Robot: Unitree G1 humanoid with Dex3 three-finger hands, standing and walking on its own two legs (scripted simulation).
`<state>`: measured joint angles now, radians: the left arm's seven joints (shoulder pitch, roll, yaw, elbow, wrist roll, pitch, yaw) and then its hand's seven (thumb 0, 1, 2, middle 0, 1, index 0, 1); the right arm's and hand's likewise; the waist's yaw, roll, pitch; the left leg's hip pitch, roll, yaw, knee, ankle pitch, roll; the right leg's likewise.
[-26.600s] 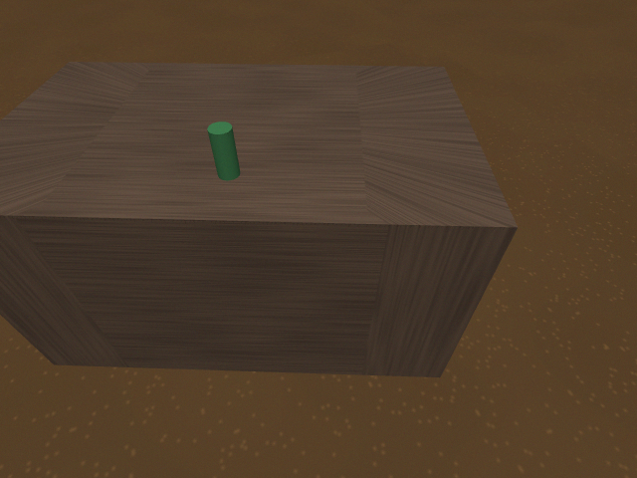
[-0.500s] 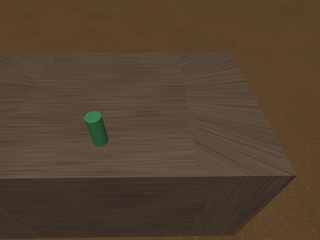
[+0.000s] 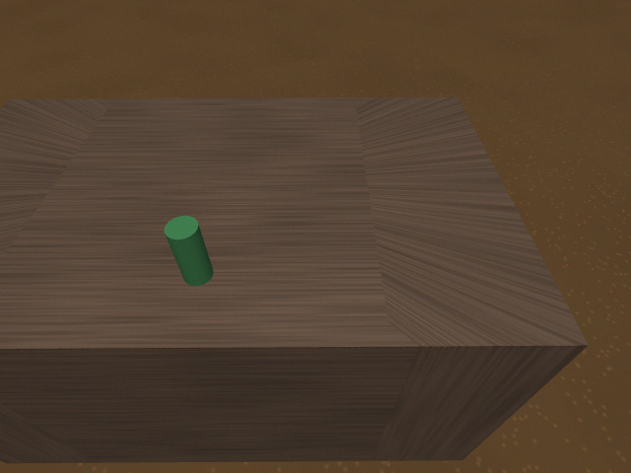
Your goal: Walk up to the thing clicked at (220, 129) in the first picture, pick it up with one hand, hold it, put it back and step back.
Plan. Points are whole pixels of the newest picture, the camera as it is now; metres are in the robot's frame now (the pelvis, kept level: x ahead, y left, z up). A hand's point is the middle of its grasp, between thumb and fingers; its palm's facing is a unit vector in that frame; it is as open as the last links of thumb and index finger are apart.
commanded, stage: stand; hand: left
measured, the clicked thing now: (190, 252) +0.48 +0.23 -0.02
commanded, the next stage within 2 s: step back in 1.84 s
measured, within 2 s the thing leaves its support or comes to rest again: neither
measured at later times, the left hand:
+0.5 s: hand out of the picture +0.07 +0.25 -0.16, palm faces -0.03 -0.94 -0.34, open 7.4 cm
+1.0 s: hand out of the picture +0.07 +0.25 -0.16, palm faces -0.02 -0.94 -0.35, open 7.4 cm
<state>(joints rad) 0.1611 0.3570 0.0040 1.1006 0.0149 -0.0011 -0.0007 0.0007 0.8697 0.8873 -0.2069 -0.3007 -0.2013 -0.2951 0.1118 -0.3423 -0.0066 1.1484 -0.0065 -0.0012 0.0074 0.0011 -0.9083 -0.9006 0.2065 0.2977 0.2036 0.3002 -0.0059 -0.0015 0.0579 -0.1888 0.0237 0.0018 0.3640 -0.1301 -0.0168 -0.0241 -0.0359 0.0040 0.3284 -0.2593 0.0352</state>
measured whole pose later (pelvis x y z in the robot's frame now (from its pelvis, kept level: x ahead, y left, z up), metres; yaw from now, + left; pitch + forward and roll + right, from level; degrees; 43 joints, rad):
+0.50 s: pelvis +0.01 -0.01 +0.00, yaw +0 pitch -2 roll +0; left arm 0.15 0.35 0.01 1.09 0.01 0.00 0.00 0.00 0.90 0.89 -0.21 -0.30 -0.20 -0.30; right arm 0.10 -0.34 0.00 1.14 -0.01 0.00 0.00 0.00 -0.91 -0.90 0.21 0.30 0.20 0.30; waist 0.00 0.00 0.06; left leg -0.19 0.03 0.00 0.37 -0.15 -0.02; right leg -0.01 -0.03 0.00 0.31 -0.27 0.03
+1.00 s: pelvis +0.01 -0.01 +0.00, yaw +0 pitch -2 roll +0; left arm 0.15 0.36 0.01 1.09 0.01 0.00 0.00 0.00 0.90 0.89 -0.21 -0.30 -0.20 -0.30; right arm 0.10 -0.34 0.00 1.14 -0.01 0.00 0.00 0.00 -0.91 -0.90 0.21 0.30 0.20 0.30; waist 0.00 0.00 0.06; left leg -0.18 0.03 -0.01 0.36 -0.14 -0.03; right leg -0.01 -0.03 -0.01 0.31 -0.27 0.03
